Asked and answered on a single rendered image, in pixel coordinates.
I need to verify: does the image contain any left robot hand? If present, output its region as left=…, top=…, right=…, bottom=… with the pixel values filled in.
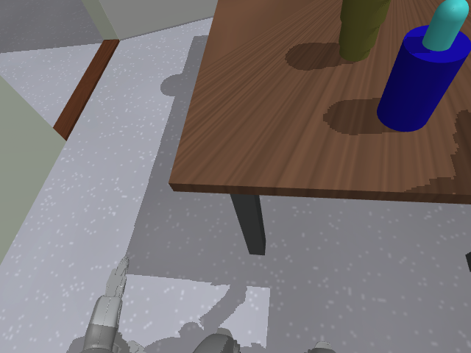
left=82, top=256, right=146, bottom=353

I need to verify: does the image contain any table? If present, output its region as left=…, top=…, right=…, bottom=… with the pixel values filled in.
left=169, top=0, right=471, bottom=272

